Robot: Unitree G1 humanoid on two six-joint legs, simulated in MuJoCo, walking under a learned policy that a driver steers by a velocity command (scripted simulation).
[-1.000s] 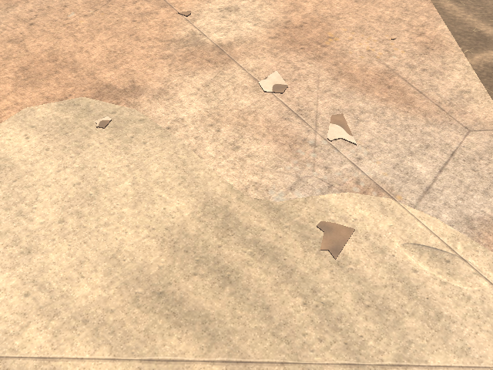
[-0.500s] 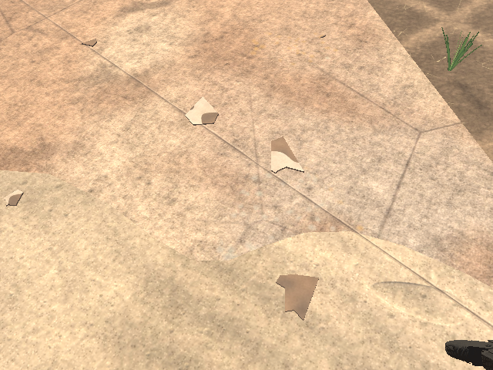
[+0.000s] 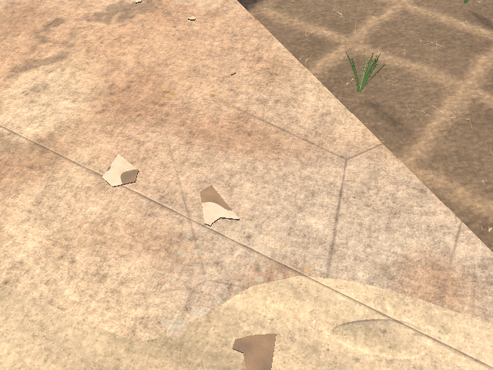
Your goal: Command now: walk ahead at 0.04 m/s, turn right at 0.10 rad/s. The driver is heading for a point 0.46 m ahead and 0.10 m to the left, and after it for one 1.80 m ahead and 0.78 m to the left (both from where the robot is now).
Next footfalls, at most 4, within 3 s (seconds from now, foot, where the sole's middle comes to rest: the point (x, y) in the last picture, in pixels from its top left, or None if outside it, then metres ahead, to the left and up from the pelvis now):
0.74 right None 0.44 -0.15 -0.77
1.22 left None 0.47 0.11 -0.77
1.66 right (294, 334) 0.57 -0.09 -0.77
2.04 left None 0.39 0.09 -0.77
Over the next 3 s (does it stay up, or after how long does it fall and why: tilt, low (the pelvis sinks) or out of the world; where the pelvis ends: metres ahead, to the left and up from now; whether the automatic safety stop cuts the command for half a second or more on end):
stays up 0.50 0.00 0.00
